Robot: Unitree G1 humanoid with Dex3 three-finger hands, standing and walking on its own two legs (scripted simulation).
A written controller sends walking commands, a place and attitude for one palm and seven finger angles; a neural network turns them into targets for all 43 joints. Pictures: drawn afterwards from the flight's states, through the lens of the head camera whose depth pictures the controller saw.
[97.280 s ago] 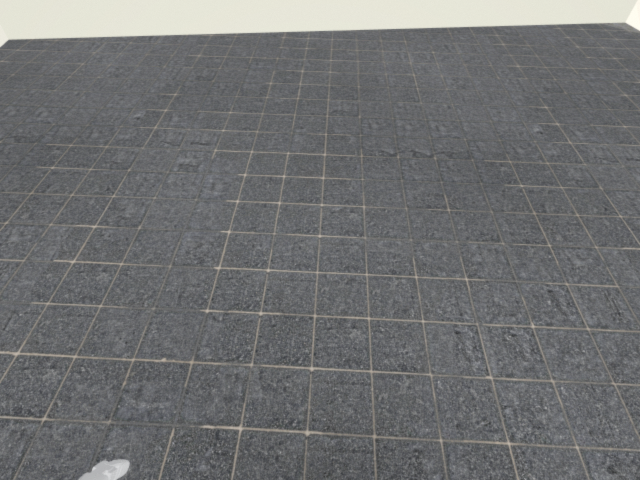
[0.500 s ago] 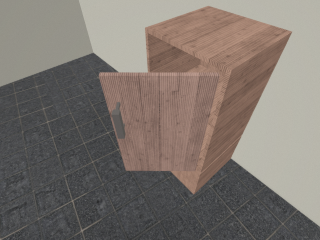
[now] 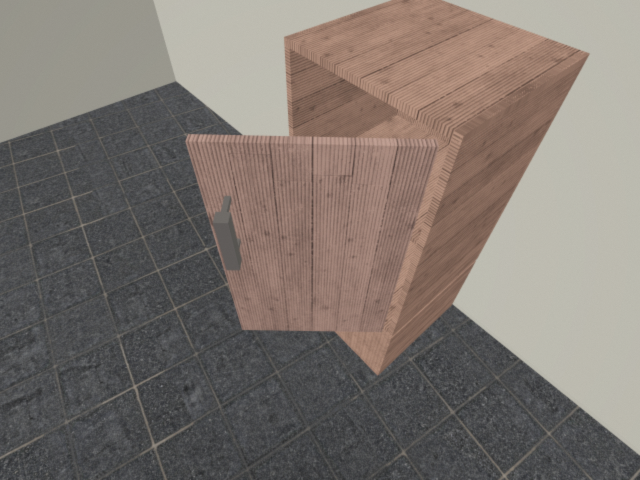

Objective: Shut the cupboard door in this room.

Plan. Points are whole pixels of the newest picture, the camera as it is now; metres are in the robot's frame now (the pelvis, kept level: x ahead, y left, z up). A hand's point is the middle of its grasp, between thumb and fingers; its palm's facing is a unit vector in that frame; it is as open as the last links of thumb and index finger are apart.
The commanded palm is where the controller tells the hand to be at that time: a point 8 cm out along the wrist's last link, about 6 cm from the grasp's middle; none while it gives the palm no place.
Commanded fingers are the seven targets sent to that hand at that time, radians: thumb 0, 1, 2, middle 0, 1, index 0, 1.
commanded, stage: look again from close up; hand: left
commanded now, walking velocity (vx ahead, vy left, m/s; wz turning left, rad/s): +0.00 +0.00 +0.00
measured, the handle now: (230, 233) +0.50 +0.19 -0.04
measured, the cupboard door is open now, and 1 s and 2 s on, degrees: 48 48 48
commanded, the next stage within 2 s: raise the hand and make a fist in 0.36 s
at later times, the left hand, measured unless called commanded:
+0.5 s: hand out of the picture +0.08 +0.18 -0.16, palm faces +0.08 -0.97 -0.23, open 7.4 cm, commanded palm +0.11 +0.22 -0.07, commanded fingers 0.00 0.90 0.90 -0.24 -0.34 -0.24 -0.34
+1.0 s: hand (187, 473) +0.14 +0.17 -0.06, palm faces +0.10 -0.99 -0.04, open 5.6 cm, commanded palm +0.13 +0.22 -0.06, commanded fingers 0.00 0.90 0.90 -0.69 -0.84 -0.69 -0.84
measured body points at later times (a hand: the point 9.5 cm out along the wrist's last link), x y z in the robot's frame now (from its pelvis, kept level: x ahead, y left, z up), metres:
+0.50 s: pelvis +0.02 -0.01 +0.00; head +0.04 -0.01 +0.45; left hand +0.07 +0.23 -0.14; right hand +0.07 -0.25 -0.15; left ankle +0.02 +0.09 -0.74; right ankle +0.00 -0.14 -0.74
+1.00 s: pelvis -0.04 -0.04 -0.12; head +0.02 -0.03 +0.33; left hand +0.13 +0.22 -0.06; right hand +0.21 -0.25 -0.17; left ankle +0.02 +0.09 -0.74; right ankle -0.01 -0.13 -0.74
